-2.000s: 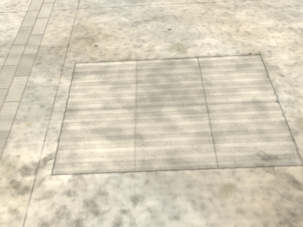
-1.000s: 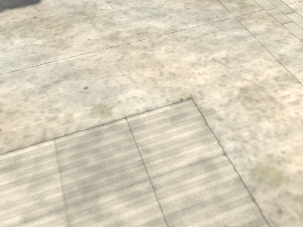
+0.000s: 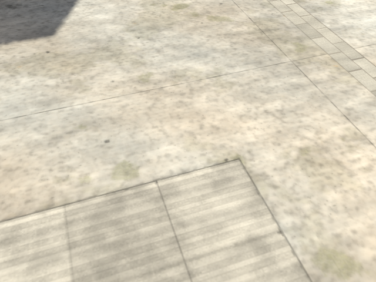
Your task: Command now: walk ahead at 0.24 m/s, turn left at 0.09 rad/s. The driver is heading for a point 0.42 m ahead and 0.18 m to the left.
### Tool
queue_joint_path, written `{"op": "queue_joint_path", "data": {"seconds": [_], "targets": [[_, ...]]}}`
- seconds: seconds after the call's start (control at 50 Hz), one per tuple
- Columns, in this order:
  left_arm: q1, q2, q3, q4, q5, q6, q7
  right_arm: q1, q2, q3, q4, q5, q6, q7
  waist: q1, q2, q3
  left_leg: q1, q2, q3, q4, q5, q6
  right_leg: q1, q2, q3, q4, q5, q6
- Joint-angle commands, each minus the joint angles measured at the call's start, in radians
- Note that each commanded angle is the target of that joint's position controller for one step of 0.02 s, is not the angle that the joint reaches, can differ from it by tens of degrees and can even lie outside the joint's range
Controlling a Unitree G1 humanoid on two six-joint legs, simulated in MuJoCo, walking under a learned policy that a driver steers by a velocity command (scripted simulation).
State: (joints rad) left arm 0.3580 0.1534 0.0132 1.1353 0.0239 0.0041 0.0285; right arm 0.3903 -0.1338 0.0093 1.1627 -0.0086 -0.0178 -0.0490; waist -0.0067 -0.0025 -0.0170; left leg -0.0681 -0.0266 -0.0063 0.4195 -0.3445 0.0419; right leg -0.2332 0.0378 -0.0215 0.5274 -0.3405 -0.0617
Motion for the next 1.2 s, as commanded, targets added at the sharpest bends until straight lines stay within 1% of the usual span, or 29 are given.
{"op": "queue_joint_path", "data": {"seconds": [0.02, 0.08, 0.12, 0.14, 0.16, 0.18, 0.2, 0.22, 0.26, 0.32, 0.48, 0.56, 0.6, 0.62, 0.64, 0.66, 0.7, 0.72, 0.76, 0.82, 0.9, 1.0, 1.06, 1.08, 1.1, 1.12, 1.14, 1.16, 1.2], "targets": [[-0.105, 0.042, 0.005, -0.099, 0.021, -0.034, -0.018, 0.136, -0.150, -0.040, 0.005, 0.002, 0.000, 0.006, -0.050, 0.145, 0.285, -0.121, 0.313, -0.418, -0.293, -0.428, 0.192, -0.280, -0.033, -0.045, 0.138, -0.060, -0.014], [-0.107, 0.081, 0.022, -0.133, 0.007, -0.074, -0.030, 0.115, -0.168, -0.057, -0.008, 0.001, -0.020, 0.019, -0.028, 0.116, 0.239, -0.064, 0.310, -0.414, -0.239, -0.214, 0.209, -0.274, -0.055, -0.026, 0.126, -0.041, -0.006], [0.022, 0.068, 0.031, -0.101, -0.020, -0.090, -0.030, 0.024, -0.169, -0.064, -0.050, 0.012, -0.022, 0.026, 0.059, 0.112, 0.204, -0.216, 0.227, -0.327, -0.159, -0.139, 0.163, -0.005, -0.024, -0.043, -0.032, 0.015, 0.008], [0.133, 0.070, 0.037, -0.071, -0.027, -0.098, -0.026, -0.023, -0.129, -0.055, -0.081, 0.018, -0.034, 0.036, 0.113, 0.056, 0.165, -0.370, 0.163, -0.270, -0.079, -0.096, 0.127, 0.237, -0.041, 0.004, -0.096, 0.061, 0.006], [0.237, 0.179, 0.066, -0.066, -0.016, -0.109, -0.008, -0.076, -0.069, -0.037, -0.122, 0.024, -0.050, 0.046, 0.176, -0.160, 0.143, -0.552, 0.021, -0.111, 0.207, -0.070, 0.072, 0.392, -0.230, 0.286, -0.277, -0.153, -0.036], [0.355, 0.262, 0.091, -0.038, -0.009, -0.097, -0.006, -0.058, -0.075, -0.041, -0.169, -0.003, -0.055, 0.053, 0.171, -0.322, 0.063, -0.655, -0.046, 0.029, 0.533, -0.185, 0.063, 0.470, -0.434, 0.594, -0.380, -0.240, -0.121], [0.267, 0.189, 0.075, -0.058, -0.003, -0.085, 0.000, -0.091, -0.145, -0.062, -0.166, -0.031, -0.045, 0.052, 0.110, -0.091, 0.108, -0.670, 0.034, -0.029, 0.692, -0.149, 0.079, 0.370, -0.431, 0.538, -0.350, -0.214, -0.109], [0.164, 0.168, 0.067, -0.099, 0.002, -0.085, -0.003, -0.073, -0.095, -0.059, -0.163, -0.026, -0.048, 0.055, 0.067, -0.010, 0.150, -0.658, 0.066, -0.063, 0.718, -0.048, 0.083, 0.287, -0.400, 0.440, -0.360, -0.143, -0.089], [0.071, 0.130, 0.050, -0.122, -0.001, -0.088, -0.005, -0.056, -0.058, -0.059, -0.154, -0.017, -0.044, 0.058, 0.022, -0.016, 0.153, -0.619, 0.100, -0.056, 0.700, 0.073, 0.065, 0.226, -0.337, 0.255, -0.397, 0.035, -0.050], [0.123, 0.078, 0.030, -0.090, -0.012, -0.107, 0.006, -0.088, -0.061, -0.061, -0.177, -0.015, -0.025, 0.066, 0.019, -0.090, 0.119, -0.636, 0.077, 0.006, 0.700, 0.156, 0.035, 0.264, -0.264, 0.049, -0.365, 0.404, 0.004], [0.144, 0.121, 0.016, -0.063, -0.010, -0.113, 0.020, -0.360, -0.052, -0.048, -0.317, -0.018, -0.001, 0.089, 0.015, -0.085, 0.158, -0.514, 0.007, 0.178, 0.304, 0.248, 0.053, 0.228, -0.247, -0.185, -0.309, 0.918, 0.016], [0.153, 0.189, 0.036, -0.049, -0.016, -0.112, 0.039, -0.211, -0.142, -0.074, -0.291, -0.022, 0.005, 0.084, -0.088, -0.134, 0.035, -0.258, -0.072, 0.216, 0.268, 0.175, 0.164, 0.276, -0.301, -0.224, -0.014, 1.322, 0.018], [0.088, 0.202, 0.047, -0.083, -0.014, -0.111, 0.024, 0.001, -0.198, -0.105, -0.208, -0.040, -0.003, 0.072, -0.196, -0.119, -0.059, -0.004, -0.088, 0.149, 0.142, 0.138, 0.226, 0.175, -0.298, -0.220, 0.342, 1.119, -0.007], [0.051, 0.166, 0.045, -0.114, -0.007, -0.106, 0.012, 0.035, -0.245, -0.131, -0.186, -0.036, 0.005, 0.061, -0.206, 0.033, -0.083, 0.156, 0.056, -0.085, 0.052, -0.002, 0.270, -0.047, -0.195, -0.229, 0.689, 0.452, -0.004], [0.078, 0.074, 0.031, -0.199, -0.019, -0.107, -0.001, -0.047, -0.325, -0.139, -0.228, -0.039, 0.005, 0.061, -0.077, 0.201, -0.130, 0.305, 0.335, -0.650, -0.047, 0.170, 0.412, -0.384, -0.001, -0.103, 1.007, -0.212, 0.028], [0.032, 0.115, 0.034, -0.213, -0.019, -0.110, -0.007, -0.050, -0.293, -0.132, -0.218, -0.009, 0.002, 0.056, -0.104, 0.047, -0.111, 0.239, 0.374, -0.658, -0.158, 0.173, 0.443, -0.453, -0.046, 0.061, 0.997, -0.113, 0.024], [-0.002, 0.119, 0.032, -0.230, -0.018, -0.116, -0.001, -0.132, -0.208, -0.104, -0.204, 0.002, -0.021, 0.049, 0.000, -0.093, 0.116, -0.031, 0.329, -0.422, -0.196, 0.524, 0.348, -0.411, -0.119, 0.049, 0.838, 0.001, 0.031], [0.018, 0.108, 0.030, -0.217, -0.002, -0.102, 0.001, -0.150, -0.179, -0.092, -0.204, -0.002, -0.034, 0.046, 0.030, -0.112, 0.104, -0.092, 0.279, -0.311, -0.181, 0.694, 0.308, -0.327, -0.135, 0.053, 0.772, -0.003, 0.040], [0.058, 0.098, 0.029, -0.202, 0.014, -0.060, -0.006, -0.137, -0.158, -0.079, -0.202, 0.004, -0.054, 0.044, 0.058, -0.061, 0.069, -0.149, 0.215, -0.168, -0.171, 0.889, 0.249, -0.224, -0.133, 0.038, 0.682, 0.000, 0.052], [0.014, 0.100, 0.030, -0.217, 0.003, -0.035, -0.015, -0.076, -0.209, -0.084, -0.181, 0.002, -0.059, 0.043, 0.055, 0.009, 0.037, -0.088, 0.152, -0.073, -0.143, 1.112, 0.158, -0.252, -0.112, 0.002, 0.553, 0.099, 0.061], [-0.107, 0.099, 0.021, -0.244, -0.011, -0.026, -0.017, -0.031, -0.184, -0.067, -0.172, 0.003, -0.041, 0.032, 0.007, 0.090, 0.016, 0.005, 0.104, -0.013, -0.123, 1.117, 0.052, -0.280, -0.082, -0.039, 0.367, 0.231, 0.056], [-0.178, 0.110, 0.013, -0.244, -0.025, -0.035, -0.005, 0.021, -0.161, -0.052, -0.144, -0.014, -0.017, 0.004, -0.040, 0.120, 0.028, 0.103, 0.123, -0.023, -0.067, 1.144, 0.033, -0.223, -0.029, -0.065, 0.144, 0.260, 0.043], [-0.072, 0.145, 0.020, -0.198, -0.017, -0.047, 0.010, -0.030, -0.194, -0.057, -0.150, -0.010, -0.012, -0.008, 0.022, 0.106, 0.020, 0.119, 0.178, -0.074, 0.038, 1.237, 0.058, -0.107, -0.011, -0.045, 0.022, 0.191, 0.013], [0.013, 0.132, 0.019, -0.162, -0.016, -0.057, 0.014, -0.045, -0.189, -0.055, -0.152, -0.004, -0.015, -0.010, 0.062, 0.085, 0.006, 0.114, 0.165, -0.066, 0.103, 1.178, 0.045, -0.011, -0.023, -0.034, -0.104, 0.310, -0.002], [0.108, 0.147, 0.021, -0.128, -0.009, -0.071, 0.019, -0.064, -0.185, -0.050, -0.165, 0.008, -0.024, -0.006, 0.105, 0.031, -0.041, 0.010, 0.134, -0.066, 0.209, 0.985, 0.025, 0.183, -0.108, 0.048, -0.155, 0.654, -0.026], [0.148, 0.192, 0.025, -0.115, -0.012, -0.068, 0.019, 0.042, -0.130, -0.042, -0.161, 0.029, -0.020, -0.001, 0.062, -0.136, -0.136, -0.122, 0.024, -0.035, 0.424, 0.376, -0.014, 0.367, -0.333, 0.244, -0.071, 1.156, -0.165], [0.099, 0.129, 0.002, -0.115, -0.018, -0.053, 0.008, 0.086, -0.118, -0.045, -0.127, 0.018, 0.005, 0.005, 0.040, -0.177, -0.194, -0.191, -0.076, -0.044, 0.560, -0.272, -0.014, 0.333, -0.442, 0.379, -0.112, 1.191, -0.292], [0.013, 0.120, -0.006, -0.131, -0.020, -0.051, 0.001, 0.057, -0.133, -0.049, -0.116, -0.014, 0.023, 0.004, 0.005, -0.077, -0.103, -0.181, -0.041, -0.103, 0.598, -0.289, -0.003, 0.173, -0.410, 0.336, -0.171, 0.925, -0.282], [-0.113, 0.101, -0.020, -0.151, 0.001, -0.045, 0.003, 0.002, -0.108, -0.042, -0.112, -0.025, 0.041, 0.015, -0.038, -0.052, 0.020, -0.156, -0.005, -0.099, 0.502, -0.219, -0.014, -0.018, -0.316, 0.232, -0.262, 0.576, -0.210]]}}
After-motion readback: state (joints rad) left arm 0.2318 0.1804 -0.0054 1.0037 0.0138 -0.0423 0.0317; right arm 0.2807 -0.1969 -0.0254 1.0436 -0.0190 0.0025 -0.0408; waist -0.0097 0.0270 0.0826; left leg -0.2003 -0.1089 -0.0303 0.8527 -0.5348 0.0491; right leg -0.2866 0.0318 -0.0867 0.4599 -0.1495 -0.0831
